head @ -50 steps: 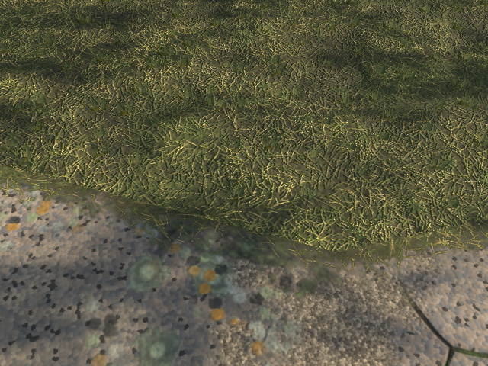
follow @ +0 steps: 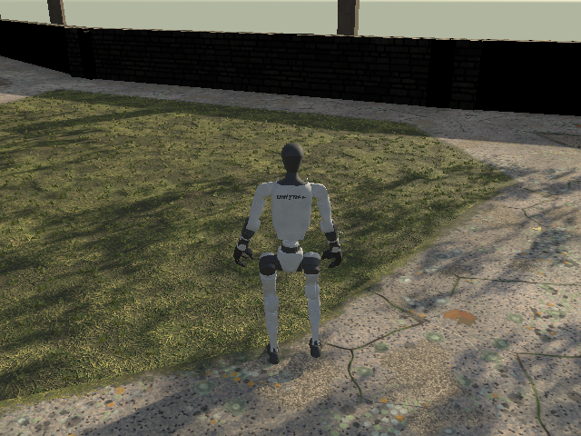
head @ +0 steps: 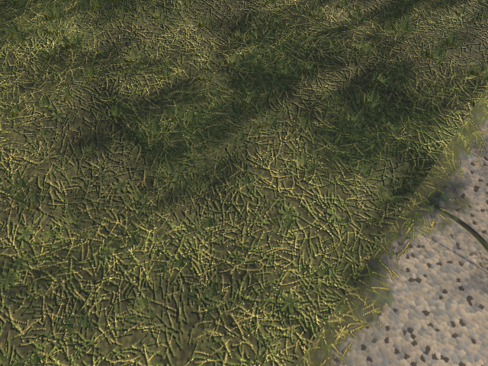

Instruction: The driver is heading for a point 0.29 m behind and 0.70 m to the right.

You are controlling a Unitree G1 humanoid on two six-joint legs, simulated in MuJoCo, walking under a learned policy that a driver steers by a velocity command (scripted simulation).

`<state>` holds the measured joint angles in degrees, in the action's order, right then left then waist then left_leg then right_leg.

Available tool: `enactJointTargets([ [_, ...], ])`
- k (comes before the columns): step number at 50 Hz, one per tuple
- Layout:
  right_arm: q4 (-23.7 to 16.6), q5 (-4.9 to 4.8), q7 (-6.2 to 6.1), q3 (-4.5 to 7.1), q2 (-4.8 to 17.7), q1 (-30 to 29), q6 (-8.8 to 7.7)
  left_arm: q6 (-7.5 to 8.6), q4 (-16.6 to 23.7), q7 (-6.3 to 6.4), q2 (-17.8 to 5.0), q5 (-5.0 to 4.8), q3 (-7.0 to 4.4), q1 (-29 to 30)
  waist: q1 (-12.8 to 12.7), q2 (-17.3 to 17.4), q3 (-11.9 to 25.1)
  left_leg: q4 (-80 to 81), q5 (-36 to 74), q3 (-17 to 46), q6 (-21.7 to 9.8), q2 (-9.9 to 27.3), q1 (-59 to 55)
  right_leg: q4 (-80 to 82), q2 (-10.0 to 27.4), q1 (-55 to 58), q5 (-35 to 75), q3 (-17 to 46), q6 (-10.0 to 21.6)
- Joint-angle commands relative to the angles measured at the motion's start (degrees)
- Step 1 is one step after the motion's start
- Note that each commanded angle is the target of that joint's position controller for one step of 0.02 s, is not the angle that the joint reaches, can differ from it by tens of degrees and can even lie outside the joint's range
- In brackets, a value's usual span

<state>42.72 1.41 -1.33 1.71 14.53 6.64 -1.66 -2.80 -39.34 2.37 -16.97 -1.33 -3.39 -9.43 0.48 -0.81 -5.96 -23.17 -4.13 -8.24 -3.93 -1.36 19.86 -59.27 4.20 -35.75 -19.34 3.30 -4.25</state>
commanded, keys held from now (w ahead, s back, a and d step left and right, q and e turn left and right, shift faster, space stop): e+shift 0.36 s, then w+e+shift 0.64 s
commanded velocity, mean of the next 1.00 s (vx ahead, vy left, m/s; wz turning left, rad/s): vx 0.44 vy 0.00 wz -0.92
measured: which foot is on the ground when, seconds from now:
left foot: down 0.00-0.18, up 0.20-0.58, down 0.60-1.00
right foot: up 0.00-0.16, down 0.18-0.60, up 0.62-1.00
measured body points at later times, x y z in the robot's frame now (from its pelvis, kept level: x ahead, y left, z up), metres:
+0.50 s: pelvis +0.07 -0.06 +0.01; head +0.09 -0.10 +0.46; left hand +0.31 +0.16 -0.06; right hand +0.14 -0.38 -0.09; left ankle +0.17 +0.07 -0.70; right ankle +0.04 -0.14 -0.73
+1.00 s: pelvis +0.26 -0.21 -0.03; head +0.29 -0.24 +0.42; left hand +0.60 -0.29 -0.09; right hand -0.02 -0.31 -0.14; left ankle +0.19 +0.05 -0.73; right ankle +0.28 -0.40 -0.70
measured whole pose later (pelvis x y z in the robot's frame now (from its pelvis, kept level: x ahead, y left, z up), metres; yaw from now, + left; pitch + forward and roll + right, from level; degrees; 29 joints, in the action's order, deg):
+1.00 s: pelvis +0.26 -0.21 -0.03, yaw -53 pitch +3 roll +0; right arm 51.0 2.4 -0.7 2.9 16.5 31.5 -4.3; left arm -1.5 -31.2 -6.5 -18.5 2.5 -2.1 0.6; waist 5.9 -1.9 -1.6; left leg -11.9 -27.7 -16.1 5.3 3.9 -14.7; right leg -50.1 1.3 -43.9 -12.1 -6.5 7.2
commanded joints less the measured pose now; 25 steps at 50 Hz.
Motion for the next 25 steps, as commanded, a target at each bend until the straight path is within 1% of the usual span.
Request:
enactJointTargets([
  [1,-4.6,-0.54,-1.28,3.07,9.8,-4.7,0.62,-0.51,3.4,-0.35,-4.8,0.12,-1.51,-4.4,-1.3,7.3,12.6,10.5,0.9,8.0,-10.4,18.0,-3.1,4.0,2.0,10.2,4.9,-2.1,0.8],
  [3,-4.1,-0.76,-1.24,3.48,10.2,-4.4,1.35,-0.74,4.3,-0.81,-5.3,0.23,-1.93,-2.6,-0.5,7.8,11.5,10.0,-1.9,6.5,-9.4,18.8,-4.9,7.9,1.6,10.9,4.4,-3.8,1.6],
  [5,-3.3,-1.08,-0.88,3.90,10.8,-3.7,1.89,-0.83,5.1,-1.42,-5.4,0.17,-2.30,-1.4,0.1,7.8,10.8,8.6,-2.1,5.7,-8.5,20.1,-7.9,12.4,1.1,11.7,2.2,-5.4,2.8],
  [6,-3.0,-1.34,-0.71,4.08,11.0,-3.6,2.11,-0.86,5.3,-1.77,-5.3,0.09,-2.50,-1.4,0.0,7.9,10.6,7.5,-1.9,5.3,-7.7,20.6,-9.4,15.5,0.7,12.5,1.3,-6.2,3.6],
  [7,-2.8,-1.76,-0.61,4.20,11.0,-4.0,2.33,-0.86,5.2,-2.10,-5.0,0.04,-2.75,-2.4,-0.8,7.7,10.6,5.5,-2.2,4.4,-6.5,20.6,-10.3,20.0,-0.1,14.3,2.1,-7.2,4.6],
  [8,-2.4,-2.24,-0.52,4.22,10.6,-4.1,2.55,-0.81,4.6,-2.22,-4.9,0.06,-3.12,-4.2,-1.9,7.0,10.7,2.2,-3.7,2.9,-4.4,19.7,-10.2,25.6,-1.5,17.5,4.8,-8.2,6.0],
  [9,-1.2,-2.40,-0.28,4.03,9.0,-1.8,2.79,-0.75,3.7,-1.89,-6.5,0.38,-4.00,-6.8,-2.4,4.0,9.9,-3.8,-7.4,0.7,-1.0,17.1,-7.5,31.4,-2.5,21.7,9.1,-6.0,8.2],
  [10,-1.3,-1.25,0.11,3.73,6.9,-0.2,2.95,-0.51,3.6,-0.92,-12.8,0.55,-5.92,-10.0,-1.7,-9.7,8.3,-19.9,-18.0,-4.6,4.7,10.5,3.8,38.3,6.7,28.7,25.9,9.9,13.4],
  [11,-6.3,0.21,-0.04,3.24,6.1,-6.2,2.37,0.41,5.4,-0.53,-18.3,1.70,-6.75,-8.7,-1.5,-19.1,8.1,-34.1,-32.1,0.5,8.7,0.9,21.9,40.3,15.6,33.0,31.0,29.8,24.4],
  [12,-6.9,-0.03,-0.17,3.71,7.5,-11.1,1.75,1.97,5.8,-0.93,-15.5,2.66,-6.30,-8.7,-4.2,-10.4,11.5,-42.2,-31.6,9.8,7.6,0.9,24.2,40.9,15.1,33.5,29.5,28.6,25.5],
  [13,-6.8,-1.12,-0.23,3.92,7.7,-10.9,1.49,3.10,5.8,-0.92,-14.4,2.33,-5.92,-6.7,-2.5,-7.6,11.6,-43.3,-26.5,12.4,6.3,1.3,24.9,40.4,12.6,33.8,28.7,24.8,22.5],
  [14,-5.4,-1.00,-0.70,4.16,7.8,-8.9,1.39,3.35,6.5,-0.69,-12.7,0.95,-5.60,-3.7,-0.8,-4.2,12.0,-42.5,-22.2,13.3,6.1,2.2,24.5,38.8,10.1,33.6,28.6,21.1,19.3],
  [15,-5.2,-0.54,-1.10,4.39,8.5,-8.3,1.31,2.99,7.1,-0.32,-10.9,-0.21,-5.02,-1.5,-0.1,-4.6,12.3,-41.2,-19.7,13.6,6.3,2.5,23.5,38.0,9.3,32.6,29.9,19.5,17.8],
  [16,-5.2,-0.48,-0.98,4.46,8.3,-8.0,1.15,2.53,7.8,0.13,-9.7,-0.34,-4.56,-0.7,0.5,-5.4,13.2,-41.2,-18.0,13.4,6.7,1.8,20.5,37.4,7.6,30.9,32.4,18.1,17.3],
  [17,-5.1,-0.73,-0.73,4.35,7.6,-7.6,1.00,2.14,8.1,0.45,-9.4,-0.04,-4.43,-0.8,0.7,-5.5,14.2,-40.3,-16.5,13.1,7.2,0.7,18.9,36.8,6.4,30.5,33.9,17.5,17.1],
  [18,-5.1,-1.07,-0.50,4.09,6.8,-7.6,0.90,1.87,8.3,0.71,-9.5,0.19,-4.54,-1.2,0.5,-5.2,14.6,-37.5,-15.4,13.2,7.5,-0.2,18.1,36.4,5.5,30.8,34.2,17.4,16.8],
  [19,-4.9,-1.44,-0.01,3.84,6.2,-7.2,0.66,1.85,8.1,0.85,-9.5,-0.25,-4.67,-2.8,-0.1,-4.4,16.0,-32.3,-13.7,13.2,7.5,-0.6,17.5,37.8,4.3,31.7,21.9,18.2,16.6],
  [20,-5.0,-1.98,0.65,3.66,5.9,-8.0,0.30,2.00,8.2,0.76,-9.7,-0.69,-4.71,-4.1,-1.2,-4.8,15.7,-27.3,-12.5,13.4,7.4,-0.8,16.6,40.3,4.0,31.3,5.0,20.6,16.8],
  [21,-5.5,-2.41,1.29,3.70,5.9,-9.2,-0.14,2.21,8.4,0.58,-10.4,-0.77,-4.79,-4.4,-1.8,-6.6,14.1,-23.1,-12.5,13.5,7.4,-1.3,15.6,42.6,4.0,29.7,-6.7,23.4,17.3],
  [22,-5.9,-2.73,1.82,3.89,6.4,-10.2,-0.71,2.46,8.4,0.43,-11.2,-0.62,-4.90,-4.5,-2.2,-8.4,12.3,-19.9,-13.3,13.8,7.2,-1.7,14.7,43.9,4.3,28.2,-12.1,25.7,17.7],
  [23,-6.1,-2.97,2.24,4.08,6.8,-10.7,-1.39,2.72,8.4,0.29,-11.5,-0.43,-4.92,-4.6,-2.4,-9.4,11.0,-17.1,-14.3,14.1,6.9,-1.9,13.4,44.2,4.3,27.2,-13.9,26.9,17.9],
  [25,-6.2,-3.12,2.66,4.42,7.2,-10.5,-2.80,3.15,8.5,-0.06,-11.1,-0.45,-4.70,-4.8,-2.6,-9.7,9.5,-12.6,-15.6,14.1,6.5,-2.2,9.3,43.5,3.5,24.6,-14.7,28.3,17.7],
])
Keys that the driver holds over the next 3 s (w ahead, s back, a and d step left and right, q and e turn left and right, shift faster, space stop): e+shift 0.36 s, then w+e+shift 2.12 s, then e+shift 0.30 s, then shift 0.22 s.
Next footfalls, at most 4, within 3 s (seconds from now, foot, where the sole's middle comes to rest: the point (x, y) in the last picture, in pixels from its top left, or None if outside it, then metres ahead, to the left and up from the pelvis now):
0.18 right None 0.07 -0.15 -0.77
0.60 left None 0.21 0.03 -0.77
1.06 right None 0.33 -0.43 -0.77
1.46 left None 0.66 -0.77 -0.77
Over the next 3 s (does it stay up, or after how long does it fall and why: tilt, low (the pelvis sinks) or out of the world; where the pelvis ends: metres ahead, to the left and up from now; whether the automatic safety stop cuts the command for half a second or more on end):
stays up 0.11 -1.74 -0.01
